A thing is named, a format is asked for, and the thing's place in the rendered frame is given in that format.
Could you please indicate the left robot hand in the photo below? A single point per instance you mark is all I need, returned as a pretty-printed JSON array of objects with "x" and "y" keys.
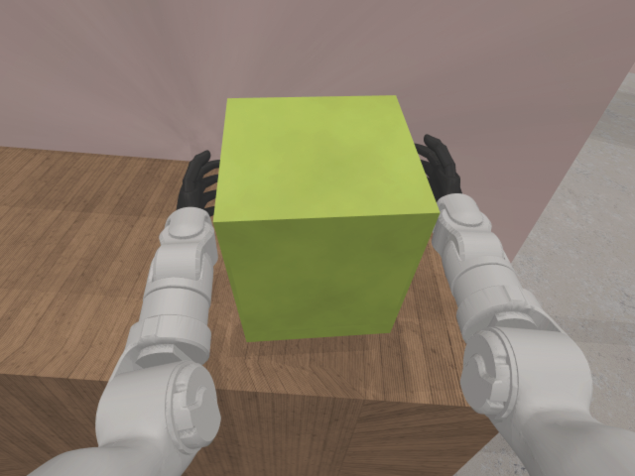
[{"x": 192, "y": 191}]

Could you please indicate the carton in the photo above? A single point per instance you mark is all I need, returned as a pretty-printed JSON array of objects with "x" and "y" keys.
[{"x": 322, "y": 213}]

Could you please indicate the right robot hand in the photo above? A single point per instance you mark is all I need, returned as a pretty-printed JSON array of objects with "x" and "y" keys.
[{"x": 440, "y": 168}]

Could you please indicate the robot right upper arm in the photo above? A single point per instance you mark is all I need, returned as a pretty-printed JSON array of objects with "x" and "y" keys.
[{"x": 535, "y": 387}]

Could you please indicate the robot left upper arm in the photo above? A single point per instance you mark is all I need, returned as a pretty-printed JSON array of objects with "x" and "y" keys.
[{"x": 150, "y": 422}]

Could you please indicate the pedestal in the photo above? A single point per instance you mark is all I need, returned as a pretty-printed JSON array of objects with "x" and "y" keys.
[{"x": 78, "y": 233}]

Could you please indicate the left robot forearm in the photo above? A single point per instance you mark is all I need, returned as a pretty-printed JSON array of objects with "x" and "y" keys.
[{"x": 173, "y": 321}]

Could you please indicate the right robot forearm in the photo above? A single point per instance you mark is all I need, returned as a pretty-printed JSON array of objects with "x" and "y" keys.
[{"x": 480, "y": 276}]

